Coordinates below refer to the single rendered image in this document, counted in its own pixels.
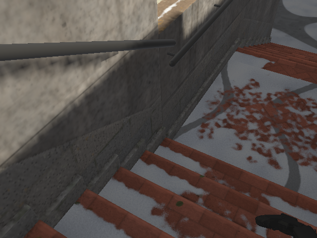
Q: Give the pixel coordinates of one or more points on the robot right hand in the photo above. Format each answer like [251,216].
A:
[286,224]

